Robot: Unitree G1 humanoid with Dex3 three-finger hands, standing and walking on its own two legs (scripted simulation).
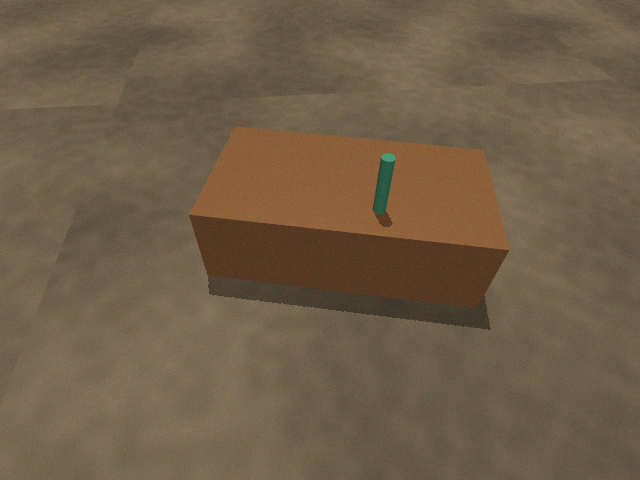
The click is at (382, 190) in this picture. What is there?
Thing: slim round
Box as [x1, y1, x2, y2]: [373, 153, 395, 213]
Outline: 389,153 383,154 380,160 373,204 373,210 376,213 382,213 385,209 395,158 392,154
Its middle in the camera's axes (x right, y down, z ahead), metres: +0.20 -0.18 +1.28
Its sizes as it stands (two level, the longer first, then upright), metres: 0.044 0.044 0.217
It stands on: a support 0.33 m high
